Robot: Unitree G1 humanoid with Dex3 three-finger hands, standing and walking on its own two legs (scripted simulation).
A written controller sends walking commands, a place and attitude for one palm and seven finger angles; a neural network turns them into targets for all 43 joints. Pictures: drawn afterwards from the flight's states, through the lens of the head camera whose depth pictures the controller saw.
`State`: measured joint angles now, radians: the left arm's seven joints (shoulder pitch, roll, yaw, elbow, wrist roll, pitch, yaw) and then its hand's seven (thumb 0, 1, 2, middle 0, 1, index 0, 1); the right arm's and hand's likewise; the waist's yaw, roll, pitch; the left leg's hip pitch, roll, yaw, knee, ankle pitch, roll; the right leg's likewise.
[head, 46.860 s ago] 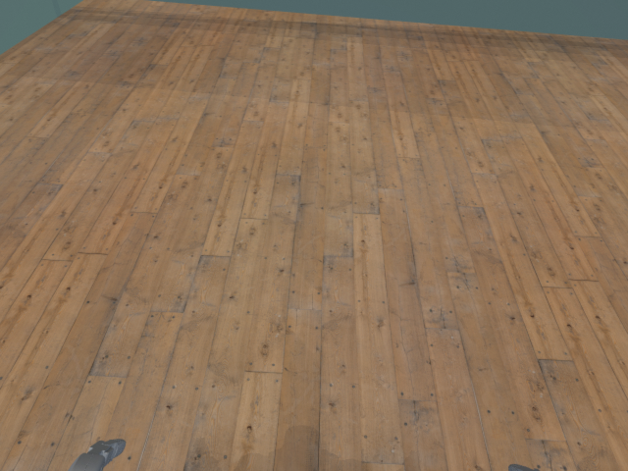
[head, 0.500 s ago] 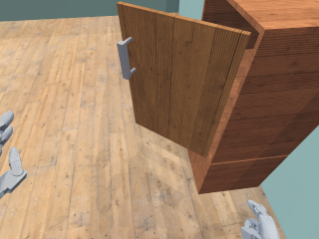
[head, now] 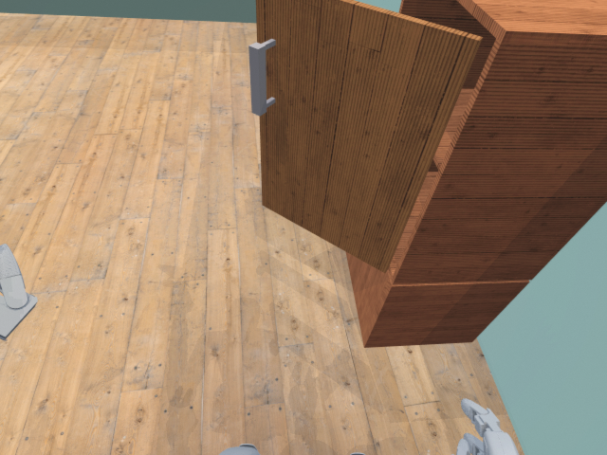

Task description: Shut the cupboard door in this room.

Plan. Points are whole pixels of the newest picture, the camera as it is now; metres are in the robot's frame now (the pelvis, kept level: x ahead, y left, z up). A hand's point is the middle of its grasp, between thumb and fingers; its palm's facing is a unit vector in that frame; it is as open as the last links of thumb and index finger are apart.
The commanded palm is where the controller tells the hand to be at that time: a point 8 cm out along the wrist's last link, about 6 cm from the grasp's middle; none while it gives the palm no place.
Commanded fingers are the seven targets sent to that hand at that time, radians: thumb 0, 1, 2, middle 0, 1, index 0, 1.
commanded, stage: step back with the hand held close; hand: left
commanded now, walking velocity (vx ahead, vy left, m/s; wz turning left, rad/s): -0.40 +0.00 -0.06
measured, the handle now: (264, 77) +0.79 +0.11 +0.11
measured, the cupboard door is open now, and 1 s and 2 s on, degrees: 51 51 51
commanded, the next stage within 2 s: stop stepping back and stand still in 0.48 s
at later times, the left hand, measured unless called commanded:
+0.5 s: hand out of the picture +0.04 +0.30 +0.21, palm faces +0.58 -0.71 -0.40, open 7.4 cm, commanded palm -0.02 +0.32 +0.20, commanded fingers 0.00 0.90 0.90 -0.20 -0.30 -0.20 -0.30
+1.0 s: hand out of the picture -0.08 +0.27 +0.22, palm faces +0.22 -0.85 -0.48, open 7.4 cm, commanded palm -0.12 +0.33 +0.20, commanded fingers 0.00 0.90 0.90 -0.20 -0.30 -0.20 -0.30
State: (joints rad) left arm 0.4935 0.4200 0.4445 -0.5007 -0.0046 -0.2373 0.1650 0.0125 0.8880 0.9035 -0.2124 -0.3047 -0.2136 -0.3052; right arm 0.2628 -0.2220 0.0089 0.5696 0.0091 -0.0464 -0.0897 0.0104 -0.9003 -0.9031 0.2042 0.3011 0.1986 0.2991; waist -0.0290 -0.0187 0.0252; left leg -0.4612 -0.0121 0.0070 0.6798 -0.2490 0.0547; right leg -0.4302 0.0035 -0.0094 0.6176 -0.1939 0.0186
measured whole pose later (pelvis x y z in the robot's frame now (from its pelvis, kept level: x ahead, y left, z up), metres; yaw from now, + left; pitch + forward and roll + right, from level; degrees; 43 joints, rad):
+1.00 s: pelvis -0.29 +0.05 +0.04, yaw -6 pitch -1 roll -4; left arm 0.67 0.51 0.42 -0.64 -0.04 -0.19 0.15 0.01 0.89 0.90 -0.21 -0.30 -0.21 -0.31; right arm 0.30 -0.15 0.01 0.61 -0.01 -0.05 -0.05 0.01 -0.90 -0.90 0.21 0.30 0.20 0.30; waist -0.06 -0.03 -0.04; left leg -0.29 0.13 0.14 0.32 -0.21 -0.02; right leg -0.34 0.07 -0.15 0.80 -0.42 -0.02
